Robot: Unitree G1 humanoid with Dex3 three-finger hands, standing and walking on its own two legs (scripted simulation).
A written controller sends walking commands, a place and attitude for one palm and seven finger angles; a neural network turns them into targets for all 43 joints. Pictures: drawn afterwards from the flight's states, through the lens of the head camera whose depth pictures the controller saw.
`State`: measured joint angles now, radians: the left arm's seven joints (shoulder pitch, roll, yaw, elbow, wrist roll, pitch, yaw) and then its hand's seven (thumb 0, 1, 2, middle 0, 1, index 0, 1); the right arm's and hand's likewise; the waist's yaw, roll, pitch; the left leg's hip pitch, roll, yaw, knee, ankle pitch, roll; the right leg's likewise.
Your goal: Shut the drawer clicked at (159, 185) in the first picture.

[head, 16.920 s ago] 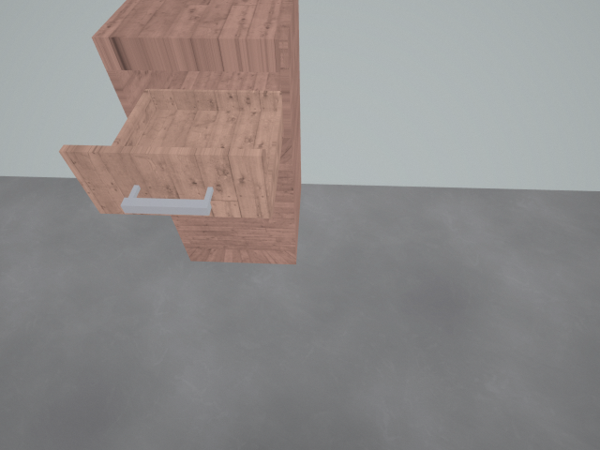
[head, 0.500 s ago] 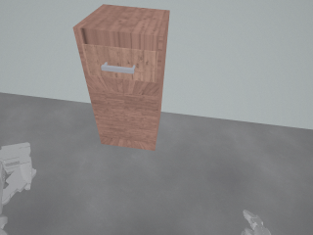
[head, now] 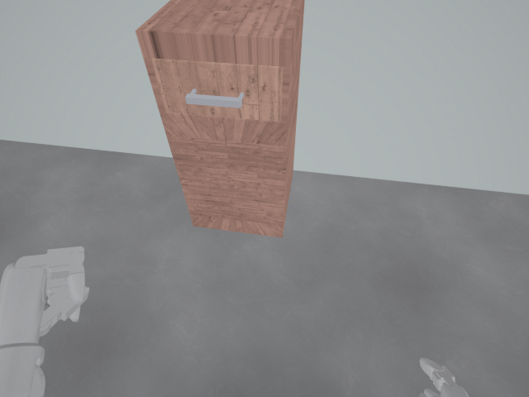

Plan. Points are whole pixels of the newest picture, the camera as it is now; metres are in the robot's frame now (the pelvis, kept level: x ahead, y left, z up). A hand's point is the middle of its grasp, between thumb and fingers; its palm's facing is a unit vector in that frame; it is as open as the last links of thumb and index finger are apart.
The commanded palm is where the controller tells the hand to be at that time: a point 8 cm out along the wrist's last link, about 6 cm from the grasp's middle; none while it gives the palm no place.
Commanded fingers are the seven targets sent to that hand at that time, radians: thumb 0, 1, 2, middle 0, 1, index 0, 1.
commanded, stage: let the arm hang, fingers relaxed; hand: left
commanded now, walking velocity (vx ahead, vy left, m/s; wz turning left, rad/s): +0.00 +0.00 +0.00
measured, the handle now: (215, 97) +0.93 +0.20 -0.03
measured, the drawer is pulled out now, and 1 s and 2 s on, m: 0.00 0.00 0.00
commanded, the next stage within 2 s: look to check the result in 1.04 s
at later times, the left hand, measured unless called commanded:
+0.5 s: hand out of the picture -0.01 +0.20 -0.16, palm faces +0.04 -0.97 -0.25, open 5.1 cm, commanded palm none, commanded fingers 0.00 0.90 0.90 -0.24 -0.34 -0.24 -0.34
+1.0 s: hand out of the picture -0.02 +0.17 -0.16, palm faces +0.00 -0.98 -0.19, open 7.3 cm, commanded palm none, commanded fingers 0.00 0.90 0.90 -0.20 -0.30 -0.20 -0.30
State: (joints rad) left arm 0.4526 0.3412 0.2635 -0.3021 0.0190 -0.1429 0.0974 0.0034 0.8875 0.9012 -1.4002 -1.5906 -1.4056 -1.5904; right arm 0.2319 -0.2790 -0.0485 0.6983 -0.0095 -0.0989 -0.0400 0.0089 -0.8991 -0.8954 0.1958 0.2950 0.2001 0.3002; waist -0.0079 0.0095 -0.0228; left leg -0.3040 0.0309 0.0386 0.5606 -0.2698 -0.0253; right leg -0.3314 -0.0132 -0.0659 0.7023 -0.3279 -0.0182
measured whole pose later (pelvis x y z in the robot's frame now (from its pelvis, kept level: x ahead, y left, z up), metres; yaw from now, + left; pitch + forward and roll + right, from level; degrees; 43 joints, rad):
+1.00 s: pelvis -0.02 +0.00 +0.02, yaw -1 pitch -2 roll +0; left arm 0.27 0.12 0.00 1.16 0.01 0.00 0.03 0.01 0.91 0.90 -0.20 -0.30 -0.20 -0.30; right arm 0.33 -0.11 -0.01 1.15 -0.01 0.02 -0.04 0.00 -0.90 -0.90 0.19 0.29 0.20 0.30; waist -0.02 0.02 0.05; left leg -0.19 0.01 0.06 0.40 -0.18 0.01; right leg -0.17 0.03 -0.04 0.40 -0.20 -0.04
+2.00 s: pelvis +0.00 -0.01 +0.02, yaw -1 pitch -2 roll +0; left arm 0.24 0.14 0.01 1.16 0.01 -0.01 0.03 0.00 0.90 0.90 -0.20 -0.30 -0.20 -0.30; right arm 0.27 -0.15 -0.02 1.15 -0.01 0.01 -0.04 0.00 -0.90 -0.90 0.19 0.29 0.20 0.30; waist -0.02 0.03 0.06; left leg -0.16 0.03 0.05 0.38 -0.18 -0.02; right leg -0.14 0.05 -0.04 0.38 -0.21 -0.07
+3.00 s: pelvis +0.01 -0.02 +0.02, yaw -2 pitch -2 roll +0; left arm 0.20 0.19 0.02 1.16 0.01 -0.02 0.03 0.00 0.90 0.90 -0.20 -0.30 -0.20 -0.30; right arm 0.24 -0.20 -0.02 1.15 -0.01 0.01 -0.04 0.00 -0.90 -0.90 0.20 0.29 0.20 0.30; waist -0.02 0.03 0.06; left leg -0.13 0.05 0.05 0.36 -0.19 -0.03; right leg -0.10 0.07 -0.04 0.33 -0.20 -0.08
